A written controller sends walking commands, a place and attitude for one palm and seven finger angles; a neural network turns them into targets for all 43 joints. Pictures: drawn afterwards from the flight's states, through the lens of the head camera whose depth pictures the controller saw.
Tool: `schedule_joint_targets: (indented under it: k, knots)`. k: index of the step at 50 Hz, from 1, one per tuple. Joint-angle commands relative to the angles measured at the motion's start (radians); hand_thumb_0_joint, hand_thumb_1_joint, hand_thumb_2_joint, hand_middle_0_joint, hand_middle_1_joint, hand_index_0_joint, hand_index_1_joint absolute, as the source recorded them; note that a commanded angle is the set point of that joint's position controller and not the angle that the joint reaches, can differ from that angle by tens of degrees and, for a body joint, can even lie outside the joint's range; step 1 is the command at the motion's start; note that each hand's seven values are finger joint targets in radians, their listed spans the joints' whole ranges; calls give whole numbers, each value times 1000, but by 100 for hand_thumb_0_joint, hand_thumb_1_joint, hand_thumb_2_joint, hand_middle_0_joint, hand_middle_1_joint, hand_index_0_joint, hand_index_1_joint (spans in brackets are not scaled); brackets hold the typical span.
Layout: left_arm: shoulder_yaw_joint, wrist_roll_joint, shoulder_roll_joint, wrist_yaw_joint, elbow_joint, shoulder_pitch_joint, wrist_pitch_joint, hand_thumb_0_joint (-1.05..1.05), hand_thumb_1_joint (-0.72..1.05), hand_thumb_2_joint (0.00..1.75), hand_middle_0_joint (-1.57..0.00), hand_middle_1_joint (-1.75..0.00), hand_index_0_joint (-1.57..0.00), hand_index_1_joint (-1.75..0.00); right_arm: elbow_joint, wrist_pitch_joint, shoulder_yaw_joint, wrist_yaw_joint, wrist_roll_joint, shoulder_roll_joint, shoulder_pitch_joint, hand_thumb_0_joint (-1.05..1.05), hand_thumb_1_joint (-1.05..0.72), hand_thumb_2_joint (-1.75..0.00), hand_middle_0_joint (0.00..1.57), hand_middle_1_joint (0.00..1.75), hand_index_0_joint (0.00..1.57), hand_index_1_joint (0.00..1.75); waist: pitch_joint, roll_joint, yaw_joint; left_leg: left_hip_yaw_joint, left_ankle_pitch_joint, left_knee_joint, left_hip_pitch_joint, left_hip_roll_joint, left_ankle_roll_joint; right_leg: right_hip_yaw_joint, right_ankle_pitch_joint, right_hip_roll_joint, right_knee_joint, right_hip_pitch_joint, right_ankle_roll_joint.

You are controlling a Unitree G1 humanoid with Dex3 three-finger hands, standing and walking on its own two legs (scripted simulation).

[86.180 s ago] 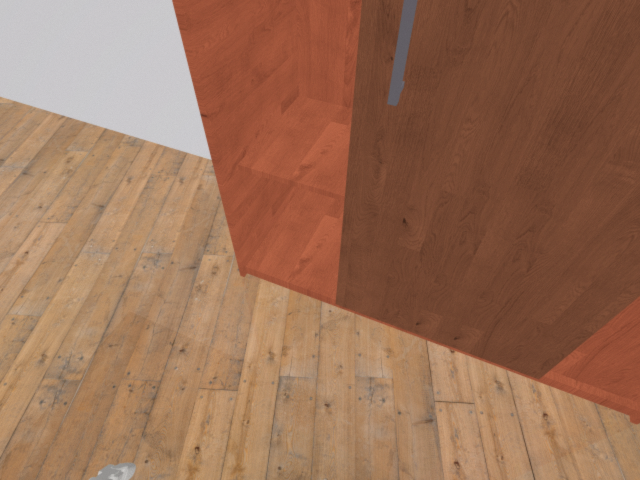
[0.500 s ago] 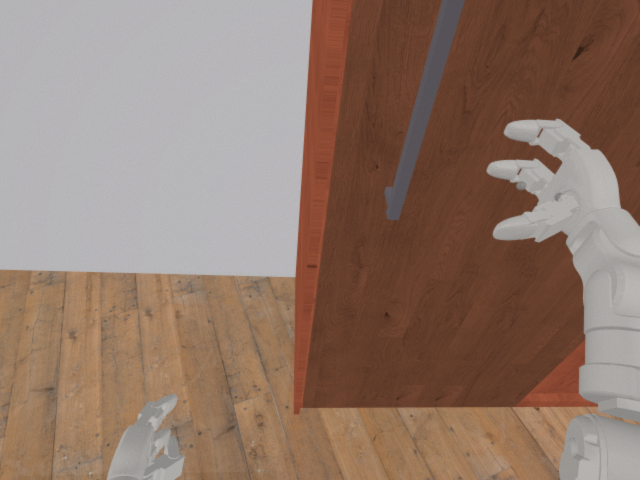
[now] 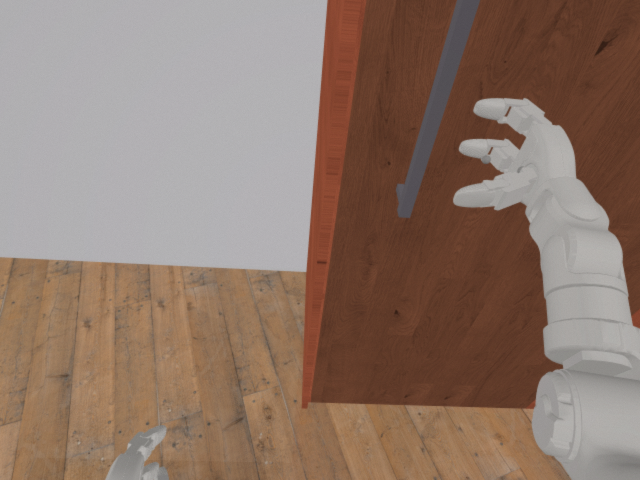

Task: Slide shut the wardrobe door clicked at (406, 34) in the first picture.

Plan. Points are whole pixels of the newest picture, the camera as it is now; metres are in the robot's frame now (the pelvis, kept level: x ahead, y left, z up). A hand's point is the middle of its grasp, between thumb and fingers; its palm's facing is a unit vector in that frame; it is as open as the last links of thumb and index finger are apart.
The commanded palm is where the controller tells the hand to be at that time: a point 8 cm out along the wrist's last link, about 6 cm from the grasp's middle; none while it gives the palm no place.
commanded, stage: move the hooked fingers beside the handle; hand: right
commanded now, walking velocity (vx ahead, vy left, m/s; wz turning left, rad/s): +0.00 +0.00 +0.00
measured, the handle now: (429, 109) +0.49 -0.08 +0.26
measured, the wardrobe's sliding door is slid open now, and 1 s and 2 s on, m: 0.00 0.00 0.00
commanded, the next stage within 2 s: feel for the door with the fingertips in 0.80 s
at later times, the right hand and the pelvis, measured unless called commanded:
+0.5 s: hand (491, 162) +0.43 -0.15 +0.24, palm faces -0.04 +1.00 +0.00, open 14.0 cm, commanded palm +0.40 -0.21 +0.23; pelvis +0.00 +0.00 +0.00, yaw +1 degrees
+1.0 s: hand (479, 156) +0.43 -0.14 +0.24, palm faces -0.05 +1.00 -0.01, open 14.0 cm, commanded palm +0.41 -0.19 +0.23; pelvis +0.00 -0.01 +0.00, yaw +1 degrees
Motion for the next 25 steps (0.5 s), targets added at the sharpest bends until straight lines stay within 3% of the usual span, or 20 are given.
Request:
schedule_joint_targets:
  k: [1, 2, 4, 5, 6, 10, 11, 14, 17, 19, 23, 25]
  knots:
    - [46, 9, 130, 3, -123, -61, -45, 0, 90, 90, -20, -30, -20, -30, -165, -92, -74, -20, 5, -235, -540, 0, 50, -30, 30, 120, 30, 120, -286, 80, 0, 0, 427, -56, -77, -36, 25, 34, 238, 41, -5, 226, -65]
    - [45, 11, 132, 3, -124, -56, -43, 0, 90, 90, -20, -30, -20, -30, -142, -97, -105, -24, 2, -267, -526, 0, 50, -30, 30, 120, 30, 120, -294, 91, -6, -2, 434, -52, -64, -34, 24, 35, 238, 41, -10, 214, -66]
    - [47, 10, 128, 0, -132, -54, -42, 0, 90, 90, -20, -30, -20, -30, -152, -112, -86, -23, -8, -252, -534, 0, 50, -30, 30, 120, 30, 120, -299, 69, -5, -6, 450, -49, -57, -33, 24, 28, 244, 43, -10, 217, -66]
    - [49, 9, 127, -1, -135, -53, -42, 0, 90, 90, -20, -30, -20, -30, -143, -115, -87, -20, -7, -248, -518, 0, 50, -30, 30, 120, 30, 120, -298, 77, -4, -5, 452, -50, -57, -34, 23, 25, 242, 41, -10, 215, -66]
    - [51, 9, 134, 0, -131, -46, -36, 0, 90, 90, -20, -30, -20, -30, -107, -117, -118, -19, -7, -286, -480, 0, 50, -30, 30, 120, 30, 120, -283, 112, -11, -5, 444, -57, -48, -35, 22, 23, 232, 38, -12, 195, -68]
    - [54, 5, 130, -3, -147, -44, -41, 0, 90, 90, -20, -30, -20, -30, -165, -134, -81, 3, -5, -252, -518, 0, 50, -30, 30, 120, 30, 120, -293, 49, 0, -8, 465, -54, -58, -36, 24, 17, 245, 41, -10, 219, -68]
    - [56, 5, 133, -4, -150, -43, -42, 0, 90, 90, -20, -30, -20, -30, -190, -141, -82, 6, -1, -256, -512, 0, 50, -30, 30, 120, 30, 120, -317, 68, -2, -5, 479, -54, -39, -37, 24, 18, 261, 39, -7, 228, -70]
    - [56, 2, 133, -1, -149, -44, -45, 0, 90, 90, -20, -30, -20, -30, -191, -132, -96, 15, 9, -264, -497, 0, 50, -30, 30, 120, 30, 120, -297, 58, 0, -4, 462, -57, -53, -41, 23, 18, 249, 38, -11, 228, -69]
    - [55, -2, 132, -1, -141, -49, -51, 0, 90, 90, -20, -30, -20, -30, -186, -123, -50, 19, 16, -208, -501, 0, 50, -30, 30, 120, 30, 120, -253, 65, 12, -3, 431, -68, -93, -45, 22, 19, 226, 38, -8, 227, -73]
    - [54, 1, 132, -1, -138, -48, -55, 0, 90, 90, -20, -30, -20, -30, -208, -117, -60, 12, 14, -220, -516, 0, 50, -30, 30, 120, 30, 120, -281, 34, 8, -4, 419, -64, -95, -43, 24, 25, 224, 41, -6, 238, -70]
    - [52, 4, 135, 1, -135, -52, -54, 0, 90, 90, -20, -30, -20, -30, -209, -116, -83, 1, 13, -248, -512, 0, 50, -30, 30, 120, 30, 120, -280, 80, 5, -2, 414, -65, -85, -43, 22, 28, 219, 39, -11, 225, -71]
    - [51, 5, 133, 1, -139, -56, -53, 0, 90, 90, -20, -30, -20, -30, -204, -116, -99, 1, 9, -263, -495, 0, 50, -30, 30, 120, 30, 120, -287, 63, -2, -4, 431, -59, -76, -41, 24, 26, 233, 39, -8, 228, -70]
